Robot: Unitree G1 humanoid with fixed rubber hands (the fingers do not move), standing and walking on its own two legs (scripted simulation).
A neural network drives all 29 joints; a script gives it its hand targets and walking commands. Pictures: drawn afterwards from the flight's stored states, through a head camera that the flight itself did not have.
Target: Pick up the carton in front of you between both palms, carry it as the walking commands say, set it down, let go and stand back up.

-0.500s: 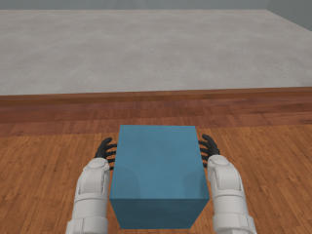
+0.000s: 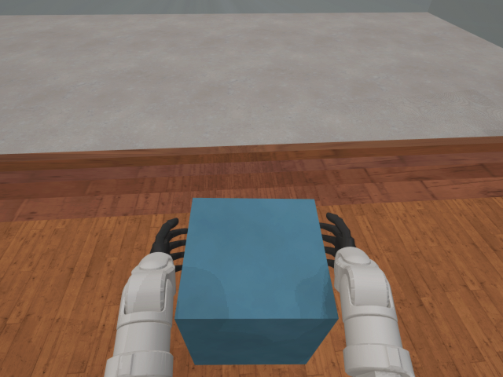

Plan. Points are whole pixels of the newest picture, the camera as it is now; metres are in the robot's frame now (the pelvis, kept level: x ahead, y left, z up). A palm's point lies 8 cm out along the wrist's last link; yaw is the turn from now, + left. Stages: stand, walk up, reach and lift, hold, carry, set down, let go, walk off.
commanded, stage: carry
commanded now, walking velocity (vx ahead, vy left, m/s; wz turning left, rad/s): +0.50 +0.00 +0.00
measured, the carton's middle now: (252, 285) +0.29 +0.00 -0.02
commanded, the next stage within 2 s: none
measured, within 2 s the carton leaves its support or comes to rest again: neither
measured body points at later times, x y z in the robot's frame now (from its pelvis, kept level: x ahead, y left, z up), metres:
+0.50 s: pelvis +0.18 -0.01 +0.00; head +0.18 -0.01 +0.45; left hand +0.46 +0.14 +0.07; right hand +0.45 -0.17 +0.08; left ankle +0.12 +0.09 -0.74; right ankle +0.16 -0.12 -0.69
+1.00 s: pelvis +0.49 -0.06 +0.00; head +0.51 -0.07 +0.45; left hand +0.76 +0.11 +0.08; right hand +0.78 -0.20 +0.08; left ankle +0.59 +0.08 -0.70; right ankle +0.39 -0.13 -0.74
